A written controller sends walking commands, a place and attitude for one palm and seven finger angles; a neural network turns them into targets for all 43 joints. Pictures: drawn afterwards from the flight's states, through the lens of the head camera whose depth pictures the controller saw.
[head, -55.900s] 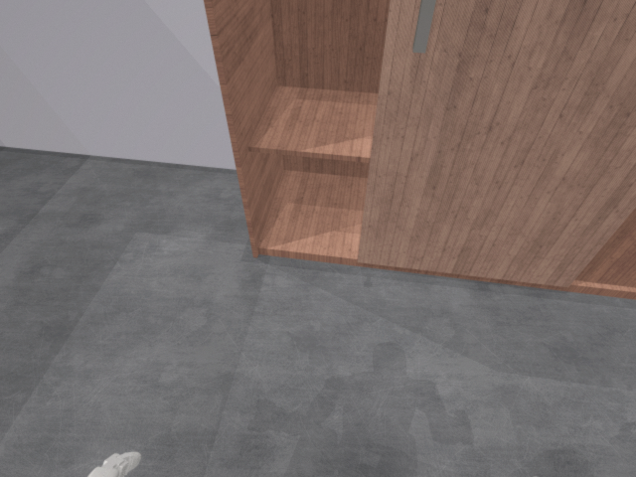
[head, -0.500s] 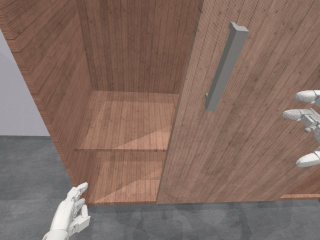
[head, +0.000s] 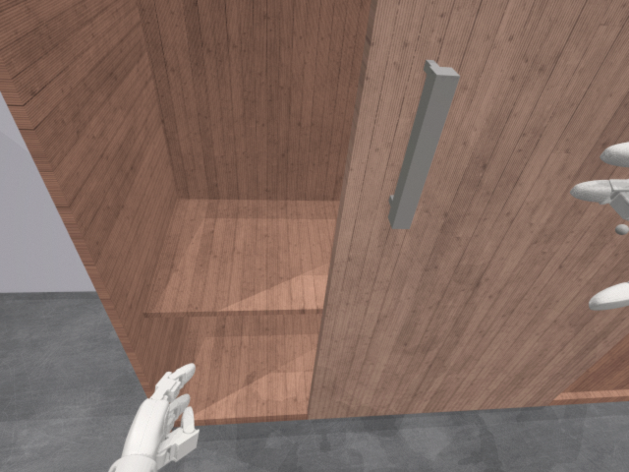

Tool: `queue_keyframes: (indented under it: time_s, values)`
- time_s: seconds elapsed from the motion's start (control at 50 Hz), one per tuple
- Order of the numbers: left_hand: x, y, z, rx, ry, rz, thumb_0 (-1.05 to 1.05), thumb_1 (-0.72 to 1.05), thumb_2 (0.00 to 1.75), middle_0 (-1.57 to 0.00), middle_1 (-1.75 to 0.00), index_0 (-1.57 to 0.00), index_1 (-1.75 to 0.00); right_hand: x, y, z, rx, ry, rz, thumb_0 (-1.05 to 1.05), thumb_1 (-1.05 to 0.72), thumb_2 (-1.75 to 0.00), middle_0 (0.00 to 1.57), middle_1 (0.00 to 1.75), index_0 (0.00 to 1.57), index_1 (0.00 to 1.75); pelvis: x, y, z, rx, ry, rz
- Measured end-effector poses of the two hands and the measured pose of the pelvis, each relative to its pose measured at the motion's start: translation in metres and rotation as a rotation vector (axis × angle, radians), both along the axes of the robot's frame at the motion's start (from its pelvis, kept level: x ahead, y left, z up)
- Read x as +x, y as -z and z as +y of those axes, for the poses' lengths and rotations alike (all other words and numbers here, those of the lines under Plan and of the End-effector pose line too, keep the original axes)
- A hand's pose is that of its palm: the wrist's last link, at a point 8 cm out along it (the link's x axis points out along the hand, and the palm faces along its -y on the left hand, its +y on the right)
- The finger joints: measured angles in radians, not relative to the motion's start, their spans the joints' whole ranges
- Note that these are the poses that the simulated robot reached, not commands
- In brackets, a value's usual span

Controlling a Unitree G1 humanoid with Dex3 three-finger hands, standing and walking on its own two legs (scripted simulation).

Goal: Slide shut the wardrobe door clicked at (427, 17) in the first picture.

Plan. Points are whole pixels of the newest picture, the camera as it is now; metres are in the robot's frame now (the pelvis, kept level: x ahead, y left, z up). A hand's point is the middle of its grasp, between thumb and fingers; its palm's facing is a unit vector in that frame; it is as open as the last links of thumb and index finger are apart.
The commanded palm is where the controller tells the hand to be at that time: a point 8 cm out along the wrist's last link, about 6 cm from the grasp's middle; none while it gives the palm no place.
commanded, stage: move the hooked fingers beside the handle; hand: right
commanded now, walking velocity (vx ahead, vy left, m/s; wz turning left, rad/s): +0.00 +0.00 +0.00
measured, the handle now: (413, 150) +0.46 -0.13 +0.23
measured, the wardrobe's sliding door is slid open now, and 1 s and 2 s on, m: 0.41 0.41 0.41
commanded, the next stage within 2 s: none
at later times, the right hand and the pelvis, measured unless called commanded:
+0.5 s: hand (574, 217) +0.32 -0.27 +0.24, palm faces +0.07 +0.99 -0.10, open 13.9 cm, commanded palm +0.28 -0.30 +0.24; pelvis -0.01 +0.01 +0.00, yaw +0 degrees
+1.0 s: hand (521, 190) +0.35 -0.22 +0.25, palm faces -0.03 +1.00 -0.04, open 13.9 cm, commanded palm +0.34 -0.27 +0.24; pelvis +0.00 +0.00 +0.00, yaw +1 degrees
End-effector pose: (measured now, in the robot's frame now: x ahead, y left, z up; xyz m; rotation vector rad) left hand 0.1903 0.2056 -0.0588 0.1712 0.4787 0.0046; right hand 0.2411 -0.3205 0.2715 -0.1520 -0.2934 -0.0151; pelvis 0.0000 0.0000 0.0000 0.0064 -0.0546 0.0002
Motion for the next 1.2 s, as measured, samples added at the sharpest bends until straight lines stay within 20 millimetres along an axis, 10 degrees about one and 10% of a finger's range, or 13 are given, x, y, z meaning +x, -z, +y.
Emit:
queue_keyframes:
  time_s: [0.2, 0.38, 0.56, 0.72, 1.2]
  values:
    - [-0.006, 0.010, 0.010, 0.010, -0.008, 0.048, 0.02, 0.90, 0.90, -0.20, -0.30, -0.20, -0.30, 0.025, 0.036, 0.010, 0.025, 0.009, 0.211, -0.01, 0.50, -0.30, 0.30, 1.20, 0.30, 1.20, -0.011, 0.000, 0.001, -0.002, 0.011, 0.011]
    - [-0.016, 0.006, 0.022, 0.014, -0.055, 0.041, 0.02, 0.90, 0.90, -0.20, -0.30, -0.20, -0.30, 0.041, 0.005, 0.010, 0.063, 0.024, 0.048, -0.01, 0.50, -0.30, 0.30, 1.20, 0.31, 1.20, -0.005, 0.000, 0.008, -0.001, -0.004, 0.010]
    - [-0.027, 0.017, 0.039, 0.037, -0.079, 0.108, 0.02, 0.90, 0.90, -0.20, -0.30, -0.20, -0.30, 0.053, 0.038, 0.013, 0.048, 0.009, 0.218, -0.01, 0.50, -0.30, 0.29, 1.20, 0.30, 1.20, -0.008, 0.000, 0.007, -0.001, 0.000, 0.026]
    - [-0.023, 0.010, 0.032, 0.036, -0.086, 0.071, 0.02, 0.90, 0.90, -0.20, -0.30, -0.20, -0.30, 0.063, 0.016, 0.025, 0.088, -0.016, 0.057, -0.01, 0.50, -0.30, 0.30, 1.20, 0.31, 1.20, -0.004, 0.000, 0.007, -0.001, -0.007, 0.017]
    - [-0.032, 0.019, 0.028, 0.031, -0.117, 0.139, 0.01, 0.90, 0.90, -0.20, -0.30, -0.20, -0.30, 0.116, 0.039, 0.045, 0.098, -0.014, 0.213, -0.01, 0.50, -0.30, 0.30, 1.20, 0.30, 1.20, -0.001, -0.001, -0.002, -0.003, -0.018, 0.048]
